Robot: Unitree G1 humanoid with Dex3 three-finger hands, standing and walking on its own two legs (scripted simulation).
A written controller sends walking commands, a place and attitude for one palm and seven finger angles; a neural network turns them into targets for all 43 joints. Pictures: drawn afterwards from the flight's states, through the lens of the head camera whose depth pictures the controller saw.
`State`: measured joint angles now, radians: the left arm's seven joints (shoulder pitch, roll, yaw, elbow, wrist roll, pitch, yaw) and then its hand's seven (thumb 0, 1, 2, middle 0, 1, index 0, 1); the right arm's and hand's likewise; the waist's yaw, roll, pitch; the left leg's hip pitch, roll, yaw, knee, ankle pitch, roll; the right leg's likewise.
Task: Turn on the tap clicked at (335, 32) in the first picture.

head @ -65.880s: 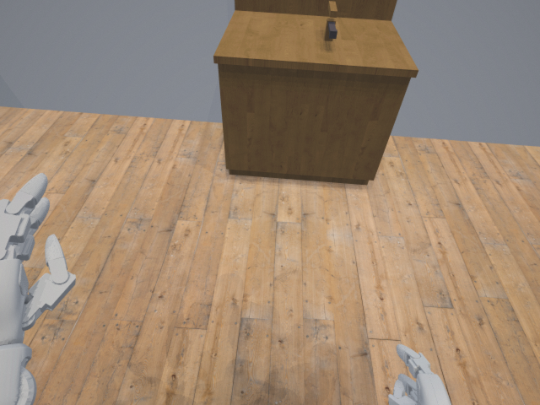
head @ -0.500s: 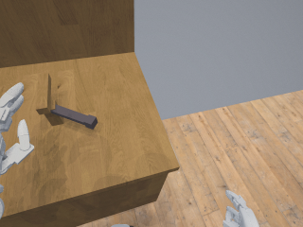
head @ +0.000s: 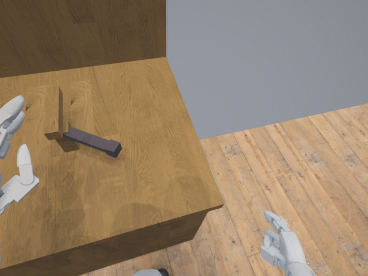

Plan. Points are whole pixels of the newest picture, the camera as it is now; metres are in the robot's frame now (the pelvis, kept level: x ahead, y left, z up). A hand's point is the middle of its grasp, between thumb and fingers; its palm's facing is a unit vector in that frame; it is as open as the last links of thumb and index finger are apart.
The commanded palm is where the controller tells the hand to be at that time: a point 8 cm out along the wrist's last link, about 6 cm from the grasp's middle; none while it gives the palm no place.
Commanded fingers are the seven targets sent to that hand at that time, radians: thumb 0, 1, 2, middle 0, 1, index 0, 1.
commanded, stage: look again from close up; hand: left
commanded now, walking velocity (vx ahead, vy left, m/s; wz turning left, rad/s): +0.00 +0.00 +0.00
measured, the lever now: (113, 148) +0.37 +0.20 +0.01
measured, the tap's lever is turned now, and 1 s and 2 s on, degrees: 53 53 53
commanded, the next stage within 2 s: shuffle to correct the standing spot in 0.22 s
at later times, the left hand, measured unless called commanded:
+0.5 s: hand (37, 191) +0.21 +0.23 +0.16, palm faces +0.29 -0.86 -0.43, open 7.4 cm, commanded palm +0.15 +0.27 +0.18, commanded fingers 0.00 0.90 0.90 -0.20 -0.30 -0.20 -0.30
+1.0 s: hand (22, 238) +0.15 +0.23 +0.16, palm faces +0.31 -0.86 -0.41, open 7.4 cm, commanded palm +0.10 +0.27 +0.18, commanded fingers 0.00 0.90 0.90 -0.20 -0.30 -0.20 -0.30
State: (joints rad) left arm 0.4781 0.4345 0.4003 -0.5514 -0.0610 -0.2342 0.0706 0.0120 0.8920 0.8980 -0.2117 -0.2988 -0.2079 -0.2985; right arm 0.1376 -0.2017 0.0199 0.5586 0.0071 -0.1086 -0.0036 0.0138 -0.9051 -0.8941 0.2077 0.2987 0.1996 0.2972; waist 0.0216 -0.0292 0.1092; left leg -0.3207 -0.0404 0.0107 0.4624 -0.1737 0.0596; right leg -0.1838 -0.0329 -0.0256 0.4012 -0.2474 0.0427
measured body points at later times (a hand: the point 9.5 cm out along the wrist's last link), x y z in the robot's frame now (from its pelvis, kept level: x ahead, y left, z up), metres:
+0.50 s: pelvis -0.01 -0.01 +0.00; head +0.02 +0.01 +0.45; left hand +0.18 +0.27 +0.19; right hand +0.16 -0.24 -0.07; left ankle +0.04 +0.07 -0.74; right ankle -0.03 -0.15 -0.74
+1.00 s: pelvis -0.07 -0.01 -0.01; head -0.03 +0.01 +0.43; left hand +0.13 +0.27 +0.18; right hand +0.11 -0.25 -0.09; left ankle +0.04 +0.07 -0.74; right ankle -0.03 -0.15 -0.74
